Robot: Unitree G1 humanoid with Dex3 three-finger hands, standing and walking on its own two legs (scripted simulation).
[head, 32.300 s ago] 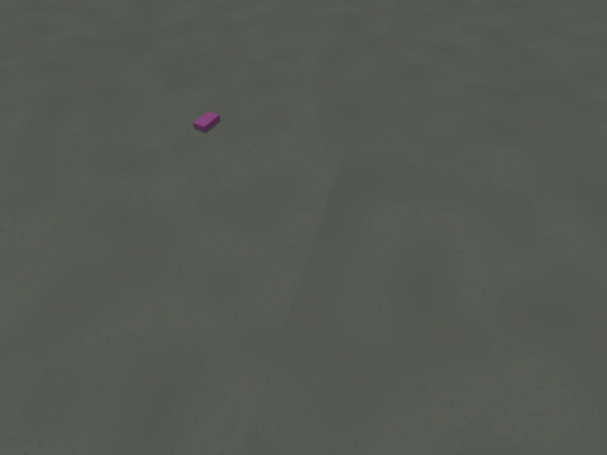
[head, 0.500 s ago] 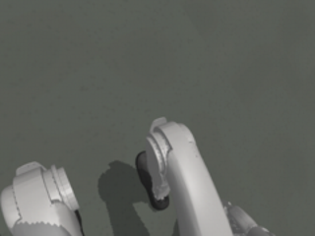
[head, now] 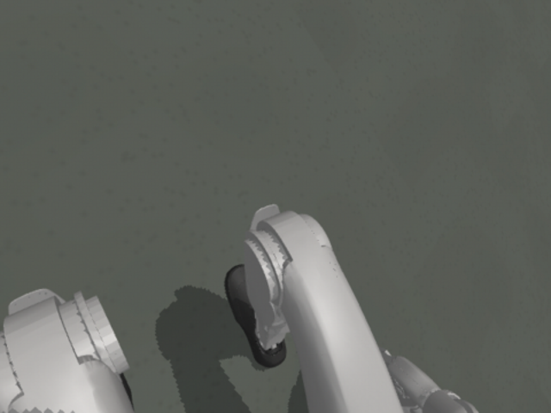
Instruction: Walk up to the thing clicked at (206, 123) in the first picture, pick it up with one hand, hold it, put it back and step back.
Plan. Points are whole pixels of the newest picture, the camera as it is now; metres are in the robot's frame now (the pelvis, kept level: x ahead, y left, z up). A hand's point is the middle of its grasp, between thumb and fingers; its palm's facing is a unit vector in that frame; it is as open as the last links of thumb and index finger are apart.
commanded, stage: rest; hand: left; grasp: from above
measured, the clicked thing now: out of the picture +0.45 +0.34 -0.28
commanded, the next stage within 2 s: open in 0.22 s
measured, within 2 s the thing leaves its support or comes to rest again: neither
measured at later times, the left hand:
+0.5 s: hand out of the picture +0.45 +0.34 -0.24, palm faces -0.46 -0.14 -0.88, open 10.8 cm
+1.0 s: hand out of the picture +0.45 +0.34 -0.24, palm faces -0.45 -0.14 -0.88, open 12.7 cm
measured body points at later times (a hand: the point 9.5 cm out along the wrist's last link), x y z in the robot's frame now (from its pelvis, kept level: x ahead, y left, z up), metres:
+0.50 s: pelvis +0.00 +0.00 +0.00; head +0.28 +0.12 +0.32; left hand +0.47 +0.35 -0.19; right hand +0.05 -0.26 -0.06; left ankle +0.06 +0.12 -0.27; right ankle +0.13 -0.14 -0.27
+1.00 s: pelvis +0.00 +0.00 +0.00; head +0.28 +0.13 +0.32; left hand +0.47 +0.35 -0.19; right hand +0.05 -0.26 -0.04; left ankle +0.06 +0.12 -0.27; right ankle +0.13 -0.14 -0.27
